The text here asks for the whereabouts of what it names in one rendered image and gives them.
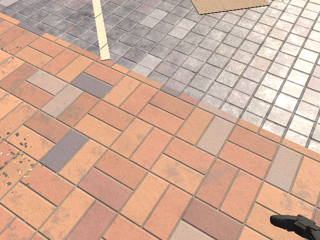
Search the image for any robot right hand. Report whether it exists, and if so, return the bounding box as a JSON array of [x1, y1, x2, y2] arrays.
[[270, 214, 320, 240]]

